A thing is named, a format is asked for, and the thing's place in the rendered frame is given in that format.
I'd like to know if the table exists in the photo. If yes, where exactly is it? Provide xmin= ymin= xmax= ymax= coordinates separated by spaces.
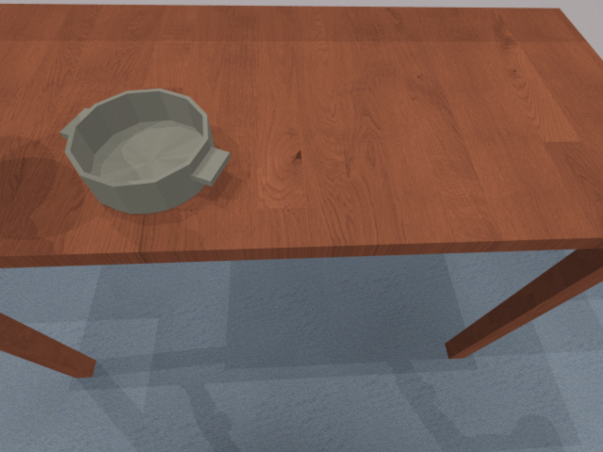
xmin=0 ymin=4 xmax=603 ymax=378

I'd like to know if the pot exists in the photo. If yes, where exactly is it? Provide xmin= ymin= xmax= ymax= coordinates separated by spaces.
xmin=60 ymin=89 xmax=231 ymax=214

